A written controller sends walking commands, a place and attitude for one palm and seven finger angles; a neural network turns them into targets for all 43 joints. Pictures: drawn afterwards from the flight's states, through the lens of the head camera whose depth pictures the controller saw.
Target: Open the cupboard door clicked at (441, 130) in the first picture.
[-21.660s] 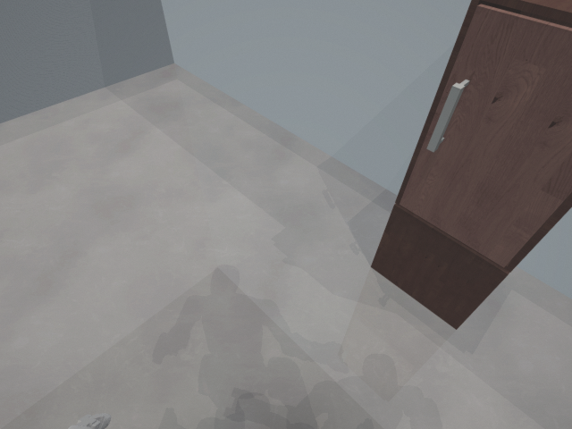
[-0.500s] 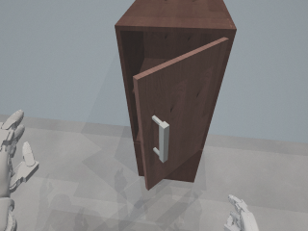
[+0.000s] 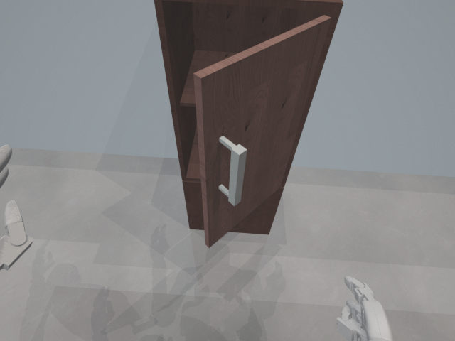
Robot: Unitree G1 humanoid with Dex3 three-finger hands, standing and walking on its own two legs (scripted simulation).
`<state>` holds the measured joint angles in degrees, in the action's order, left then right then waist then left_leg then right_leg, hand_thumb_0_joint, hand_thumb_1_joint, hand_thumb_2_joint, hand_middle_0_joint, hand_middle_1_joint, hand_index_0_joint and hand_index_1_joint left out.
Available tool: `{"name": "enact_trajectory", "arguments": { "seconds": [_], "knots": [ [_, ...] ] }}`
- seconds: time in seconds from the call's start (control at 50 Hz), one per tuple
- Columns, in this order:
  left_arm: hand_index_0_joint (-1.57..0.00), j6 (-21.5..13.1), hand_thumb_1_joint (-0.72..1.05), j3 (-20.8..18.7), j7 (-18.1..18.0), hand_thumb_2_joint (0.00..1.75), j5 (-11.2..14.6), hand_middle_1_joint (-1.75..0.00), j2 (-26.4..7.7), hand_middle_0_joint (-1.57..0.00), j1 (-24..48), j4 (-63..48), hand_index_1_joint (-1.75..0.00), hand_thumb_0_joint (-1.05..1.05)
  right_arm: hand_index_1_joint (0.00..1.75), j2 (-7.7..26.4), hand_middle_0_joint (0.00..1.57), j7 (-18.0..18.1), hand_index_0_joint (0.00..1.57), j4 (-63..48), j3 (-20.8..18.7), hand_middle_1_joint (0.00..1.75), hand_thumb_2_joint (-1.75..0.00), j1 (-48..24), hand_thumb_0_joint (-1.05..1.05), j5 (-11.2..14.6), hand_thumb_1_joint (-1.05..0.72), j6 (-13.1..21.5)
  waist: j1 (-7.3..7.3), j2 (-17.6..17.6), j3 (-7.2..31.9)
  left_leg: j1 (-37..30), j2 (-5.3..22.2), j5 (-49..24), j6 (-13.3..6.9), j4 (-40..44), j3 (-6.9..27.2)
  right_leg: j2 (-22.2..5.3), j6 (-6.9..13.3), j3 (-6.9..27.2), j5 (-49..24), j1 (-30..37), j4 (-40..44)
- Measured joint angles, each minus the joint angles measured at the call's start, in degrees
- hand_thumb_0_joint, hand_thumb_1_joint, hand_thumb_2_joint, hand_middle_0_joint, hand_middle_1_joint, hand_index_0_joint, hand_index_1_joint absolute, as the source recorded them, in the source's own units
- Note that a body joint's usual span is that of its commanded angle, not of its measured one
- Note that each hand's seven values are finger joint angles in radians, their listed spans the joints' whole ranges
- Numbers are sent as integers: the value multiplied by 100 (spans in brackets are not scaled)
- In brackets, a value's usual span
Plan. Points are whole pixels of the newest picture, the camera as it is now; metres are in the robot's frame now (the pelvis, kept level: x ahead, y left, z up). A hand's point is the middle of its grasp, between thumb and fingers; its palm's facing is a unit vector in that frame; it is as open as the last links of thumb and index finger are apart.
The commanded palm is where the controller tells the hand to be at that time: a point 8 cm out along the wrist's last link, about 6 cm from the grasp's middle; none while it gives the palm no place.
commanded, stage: step back with the hand held close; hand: left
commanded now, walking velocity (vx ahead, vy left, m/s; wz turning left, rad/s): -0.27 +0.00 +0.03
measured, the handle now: (229, 172) +0.44 +0.03 +0.02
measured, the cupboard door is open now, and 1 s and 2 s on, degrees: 47 47 47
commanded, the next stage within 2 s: stop stepping back and stand still in 0.88 s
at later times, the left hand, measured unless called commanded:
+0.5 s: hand out of the picture +0.14 +0.27 +0.16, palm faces +0.48 -0.72 -0.51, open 7.4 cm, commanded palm +0.07 +0.30 +0.18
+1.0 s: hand out of the picture +0.08 +0.22 +0.17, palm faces +0.32 -0.82 -0.48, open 7.4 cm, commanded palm +0.00 +0.27 +0.18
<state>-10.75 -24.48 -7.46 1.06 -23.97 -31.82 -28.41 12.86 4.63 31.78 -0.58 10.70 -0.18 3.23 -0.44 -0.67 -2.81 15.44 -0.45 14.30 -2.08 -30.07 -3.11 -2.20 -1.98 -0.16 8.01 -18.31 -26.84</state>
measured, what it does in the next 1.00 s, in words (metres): walks backwards: right foot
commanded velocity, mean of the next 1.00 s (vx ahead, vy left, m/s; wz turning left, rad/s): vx -0.34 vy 0.01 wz -0.02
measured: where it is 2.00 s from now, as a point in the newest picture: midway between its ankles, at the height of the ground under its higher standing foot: outside the picture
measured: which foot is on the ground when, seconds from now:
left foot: down 0.00-1.00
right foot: down 0.00-0.62, up 0.64-0.94, down 0.96-1.00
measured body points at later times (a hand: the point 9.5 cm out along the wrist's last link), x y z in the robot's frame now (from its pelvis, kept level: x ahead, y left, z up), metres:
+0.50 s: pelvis -0.06 -0.01 -0.02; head -0.03 +0.01 +0.43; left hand +0.11 +0.30 +0.19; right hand +0.12 -0.24 -0.09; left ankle +0.02 +0.10 -0.73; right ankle +0.05 -0.14 -0.73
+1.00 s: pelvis -0.15 -0.02 -0.01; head -0.09 +0.00 +0.44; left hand +0.06 +0.27 +0.19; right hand +0.06 -0.23 -0.08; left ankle +0.01 +0.09 -0.73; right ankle -0.27 -0.15 -0.74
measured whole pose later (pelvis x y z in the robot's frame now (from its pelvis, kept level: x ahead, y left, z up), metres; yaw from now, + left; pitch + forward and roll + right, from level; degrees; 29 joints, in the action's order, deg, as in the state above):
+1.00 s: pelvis -0.15 -0.02 -0.01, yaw -3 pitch +4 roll -3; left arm -15.2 -25.7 -7.0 3.5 -27.0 -27.5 -32.2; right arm 8.7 2.1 36.5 1.9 3.2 -2.6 9.4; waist -1.8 -1.0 -2.9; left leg 31.4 5.0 -0.7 -0.1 -25.0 -2.5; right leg 3.1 0.3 1.7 22.8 -5.7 -23.0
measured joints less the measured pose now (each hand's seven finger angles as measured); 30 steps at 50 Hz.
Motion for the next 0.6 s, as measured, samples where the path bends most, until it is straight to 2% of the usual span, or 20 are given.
{"name": "enact_trajectory", "arguments": {
  "seconds": [0.24,0.36,0.46,0.56,0.6],
  "knots": [
    [-21,-261,89,-40,-107,90,-134,-31,242,-21,209,-61,-30,1,30,-94,20,-57,21,101,133,30,-90,199,1,-30,-91,296,-23,7,-24,624,48,131,-36,-706,111,46,18,-82,-59,-430,-365],
    [-22,-369,89,-157,-113,90,-174,-31,37,-21,222,-142,-30,1,30,-123,20,-31,21,139,111,30,-90,329,1,-28,-91,425,137,-49,-86,746,-38,-85,-47,-696,248,229,25,169,46,-484,-646],
    [-22,-491,89,-374,-64,90,-188,-31,-28,-21,213,-156,-30,1,30,-106,20,-77,21,204,67,30,-90,238,1,-59,-91,506,44,-21,-148,896,-5,-18,-20,-926,250,341,34,293,256,-571,-893],
    [-21,-472,89,-147,-62,90,-98,-31,97,-21,301,-223,-30,1,30,-31,20,-152,21,353,-34,30,-90,-19,1,-65,-91,418,49,-34,-143,1118,-86,700,122,-1176,329,310,44,287,13,-638,-624],
    [-22,-447,89,-77,-71,90,-63,-31,59,-21,273,-297,-30,1,30,-16,20,-148,21,377,-57,30,-90,-113,1,-54,-91,337,102,-98,-138,1082,-139,560,101,-1005,331,269,8,290,-108,-672,-508]
  ]
}}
